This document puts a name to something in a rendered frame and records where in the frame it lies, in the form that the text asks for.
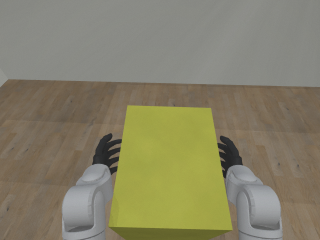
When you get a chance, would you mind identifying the robot right forearm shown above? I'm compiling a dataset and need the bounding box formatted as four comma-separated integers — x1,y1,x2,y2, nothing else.
225,165,283,240

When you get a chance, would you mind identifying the robot left forearm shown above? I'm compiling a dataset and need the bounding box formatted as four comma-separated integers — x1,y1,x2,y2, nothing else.
61,164,114,240

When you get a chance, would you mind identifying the robot left hand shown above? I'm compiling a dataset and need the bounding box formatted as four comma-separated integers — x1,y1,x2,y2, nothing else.
92,133,122,175

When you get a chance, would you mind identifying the robot right hand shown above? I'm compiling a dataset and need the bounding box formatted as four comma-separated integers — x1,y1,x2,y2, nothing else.
217,135,243,178

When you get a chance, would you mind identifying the carton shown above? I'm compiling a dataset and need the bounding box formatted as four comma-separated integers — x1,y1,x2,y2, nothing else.
108,105,233,240

